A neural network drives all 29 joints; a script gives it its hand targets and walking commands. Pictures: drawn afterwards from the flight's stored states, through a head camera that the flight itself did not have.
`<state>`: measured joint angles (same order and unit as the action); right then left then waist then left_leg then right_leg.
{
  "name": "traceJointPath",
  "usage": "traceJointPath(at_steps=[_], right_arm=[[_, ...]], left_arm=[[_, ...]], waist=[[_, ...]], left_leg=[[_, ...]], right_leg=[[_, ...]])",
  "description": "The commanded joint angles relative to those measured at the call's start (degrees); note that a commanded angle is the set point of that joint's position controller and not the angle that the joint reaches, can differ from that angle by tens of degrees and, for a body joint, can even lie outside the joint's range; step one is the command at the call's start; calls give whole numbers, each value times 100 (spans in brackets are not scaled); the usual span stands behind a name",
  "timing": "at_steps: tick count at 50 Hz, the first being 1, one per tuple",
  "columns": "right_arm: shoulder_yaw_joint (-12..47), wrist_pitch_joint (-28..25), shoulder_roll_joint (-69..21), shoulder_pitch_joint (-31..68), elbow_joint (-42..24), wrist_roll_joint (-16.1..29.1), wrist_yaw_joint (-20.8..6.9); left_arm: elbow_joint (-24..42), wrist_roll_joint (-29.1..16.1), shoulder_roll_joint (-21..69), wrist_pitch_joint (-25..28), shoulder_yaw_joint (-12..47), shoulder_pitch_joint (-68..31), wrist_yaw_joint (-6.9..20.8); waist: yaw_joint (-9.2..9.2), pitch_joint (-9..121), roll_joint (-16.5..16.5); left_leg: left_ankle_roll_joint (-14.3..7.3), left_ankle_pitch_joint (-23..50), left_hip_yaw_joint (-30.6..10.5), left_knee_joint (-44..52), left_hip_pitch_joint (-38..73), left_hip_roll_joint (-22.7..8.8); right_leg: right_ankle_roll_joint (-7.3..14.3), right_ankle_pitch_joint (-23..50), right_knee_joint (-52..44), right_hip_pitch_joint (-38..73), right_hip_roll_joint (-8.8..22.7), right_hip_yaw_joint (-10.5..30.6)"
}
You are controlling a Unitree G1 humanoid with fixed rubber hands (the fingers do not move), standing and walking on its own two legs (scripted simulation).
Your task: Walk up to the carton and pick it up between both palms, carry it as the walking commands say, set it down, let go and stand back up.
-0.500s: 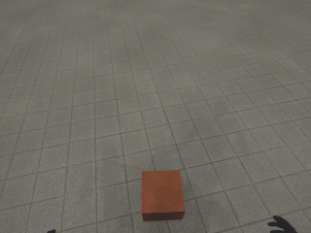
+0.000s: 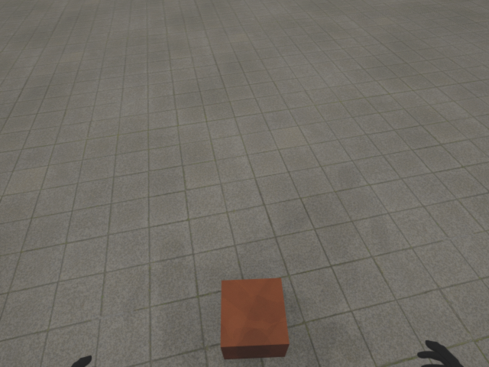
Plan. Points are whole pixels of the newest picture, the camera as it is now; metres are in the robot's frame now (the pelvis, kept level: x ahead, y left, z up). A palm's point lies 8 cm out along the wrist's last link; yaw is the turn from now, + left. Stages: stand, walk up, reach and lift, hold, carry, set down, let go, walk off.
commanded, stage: walk up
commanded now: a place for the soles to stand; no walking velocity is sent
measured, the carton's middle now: (252, 318) +0.42 +0.00 -0.69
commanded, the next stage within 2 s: reach and lift in 0.38 s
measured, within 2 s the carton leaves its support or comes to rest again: neither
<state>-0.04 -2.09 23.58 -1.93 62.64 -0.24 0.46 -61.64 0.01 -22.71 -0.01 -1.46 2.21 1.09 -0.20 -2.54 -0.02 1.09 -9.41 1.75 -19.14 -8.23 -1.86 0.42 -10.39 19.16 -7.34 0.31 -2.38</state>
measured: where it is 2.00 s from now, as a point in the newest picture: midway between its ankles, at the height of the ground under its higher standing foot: outside the picture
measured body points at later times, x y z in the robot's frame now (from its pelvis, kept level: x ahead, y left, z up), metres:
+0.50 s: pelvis -0.02 +0.00 -0.01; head +0.04 +0.00 +0.43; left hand +0.15 +0.31 -0.11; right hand +0.15 -0.31 -0.10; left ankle +0.01 +0.13 -0.75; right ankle +0.00 -0.11 -0.75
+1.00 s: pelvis -0.02 +0.01 -0.06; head +0.12 +0.00 +0.37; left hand +0.25 +0.27 -0.15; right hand +0.25 -0.27 -0.15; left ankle +0.01 +0.13 -0.75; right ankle +0.00 -0.11 -0.75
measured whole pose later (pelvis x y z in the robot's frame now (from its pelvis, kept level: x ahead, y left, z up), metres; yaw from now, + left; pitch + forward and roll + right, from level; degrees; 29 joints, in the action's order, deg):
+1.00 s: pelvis -0.02 +0.01 -0.06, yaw -1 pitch +15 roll +1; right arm -8.3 12.1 18.5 12.2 36.8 -1.6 -3.7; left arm -32.7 -0.4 -14.1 -13.5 -9.1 -9.4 0.0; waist -0.2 -2.5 -0.1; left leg 0.0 -21.7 3.0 -50.6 -43.3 -1.5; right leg -0.7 -22.7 51.6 -43.4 1.6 -0.1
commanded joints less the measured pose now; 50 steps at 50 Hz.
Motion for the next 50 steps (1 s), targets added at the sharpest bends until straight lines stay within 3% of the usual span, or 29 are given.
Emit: traceJointPath(at_steps=[1,19,20,21,23,24,26,32,43,46,50], right_arm=[[-166,-52,1019,235,-198,-8,18],[-175,-34,1021,123,-184,-55,19],[-793,317,436,785,-2195,-250,-221],[-490,683,341,546,-2767,-134,-323],[-732,1197,594,142,-3138,-350,-361],[-962,1386,609,4,-3134,-427,-358],[-1030,1606,521,-241,-3270,-550,-357],[-1151,1646,511,112,-3727,-390,-521],[-1049,1380,356,965,-3165,-221,-468],[-1068,1323,351,1359,-3049,-174,-420],[-1046,1354,329,2136,-3029,-103,-362]], left_arm=[[235,5,-1022,66,-180,-255,-24],[229,24,-1012,36,-208,-111,-17],[2240,127,-625,-183,-739,-1023,135],[2772,275,-684,-540,-776,-614,248],[2938,514,-764,-1099,-870,-136,372],[3029,550,-755,-1302,-1061,-65,350],[3342,633,-600,-1511,-1119,141,336],[3815,420,-138,-1548,-1014,183,267],[3558,78,173,-1314,-903,-706,-71],[3402,-11,176,-1267,-956,-1003,-125],[3284,-80,103,-1281,-985,-1707,-146]], waist=[[11,503,54],[-10,433,4],[3,-64,153],[-17,-281,-50],[45,-293,270],[159,-136,192],[184,27,141],[-56,498,-168],[49,1858,80],[29,2269,141],[-29,2569,186]], left_leg=[[-165,698,-495,260,202,-641],[-193,508,-493,347,151,-678],[-7,-574,88,-446,-788,307],[-45,-772,47,-626,-455,273],[-83,-775,146,-833,-29,448],[-29,-787,242,-961,96,511],[-14,-710,215,-951,50,511],[31,-215,88,-1160,-510,403],[166,1808,-139,-2607,-1359,409],[146,1797,-150,-2823,-1717,395],[82,1122,-101,-2950,-2352,393]], right_leg=[[125,552,-429,18,785,675],[136,402,-431,-36,747,694],[-41,-691,301,-1175,-159,108],[29,-1093,235,-1431,-17,135],[15,-1267,143,-1632,-20,-44],[40,-1315,208,-1550,-44,-4],[4,-1166,376,-1371,-103,-35],[-146,-260,1240,-799,-327,31],[-201,1333,2602,-2442,-313,200],[-204,1365,2767,-2709,-295,235],[-193,952,2887,-2897,-261,252]])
